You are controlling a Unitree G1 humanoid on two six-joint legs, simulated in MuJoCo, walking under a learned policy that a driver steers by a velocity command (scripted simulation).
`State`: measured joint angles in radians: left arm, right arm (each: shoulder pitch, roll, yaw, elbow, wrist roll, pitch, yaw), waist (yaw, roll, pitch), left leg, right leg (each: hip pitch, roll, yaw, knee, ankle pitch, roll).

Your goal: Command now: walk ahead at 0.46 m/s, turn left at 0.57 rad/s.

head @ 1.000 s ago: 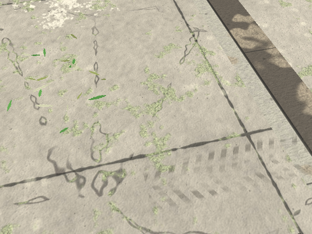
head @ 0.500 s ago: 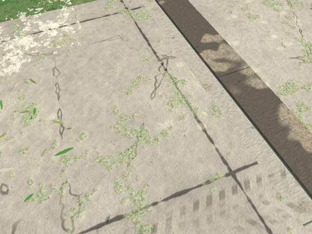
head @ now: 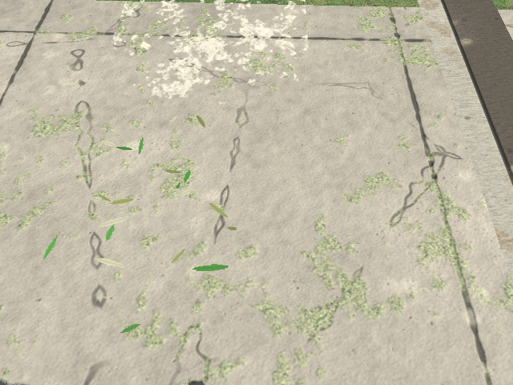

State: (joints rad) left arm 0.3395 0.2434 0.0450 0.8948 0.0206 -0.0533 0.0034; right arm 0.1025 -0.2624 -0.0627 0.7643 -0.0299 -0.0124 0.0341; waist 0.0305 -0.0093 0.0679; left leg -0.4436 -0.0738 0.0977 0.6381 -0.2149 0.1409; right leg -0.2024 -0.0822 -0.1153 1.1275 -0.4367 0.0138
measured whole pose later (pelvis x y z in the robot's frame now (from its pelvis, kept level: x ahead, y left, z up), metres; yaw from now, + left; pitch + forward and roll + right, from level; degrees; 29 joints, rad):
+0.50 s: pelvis +0.19 -0.02 +0.01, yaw +16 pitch +0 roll +1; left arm 0.13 0.26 0.01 0.74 0.02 -0.03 0.03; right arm 0.30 -0.31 -0.07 0.81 0.00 0.01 -0.02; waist -0.04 0.02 0.07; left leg -0.19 -0.17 -0.17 0.72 -0.46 0.07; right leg -0.39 0.03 0.00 0.56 -0.15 -0.05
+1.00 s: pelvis +0.18 +0.00 +0.03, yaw +1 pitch +0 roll -1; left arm 0.20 0.31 0.09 0.81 0.02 0.06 -0.01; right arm 0.24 -0.28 -0.03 0.82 -0.03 0.03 -0.05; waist 0.01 -0.04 0.04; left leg -0.18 -0.04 -0.01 0.41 -0.23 0.05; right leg -0.50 0.13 0.11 0.93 -0.38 0.01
